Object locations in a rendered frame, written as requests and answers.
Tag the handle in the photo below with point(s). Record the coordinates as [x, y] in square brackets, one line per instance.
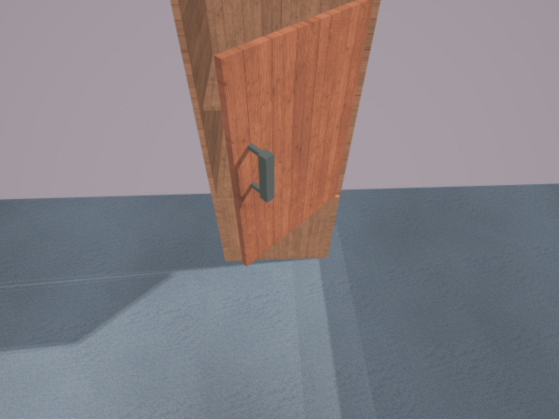
[266, 173]

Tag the cupboard door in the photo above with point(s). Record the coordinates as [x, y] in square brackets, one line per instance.
[291, 92]

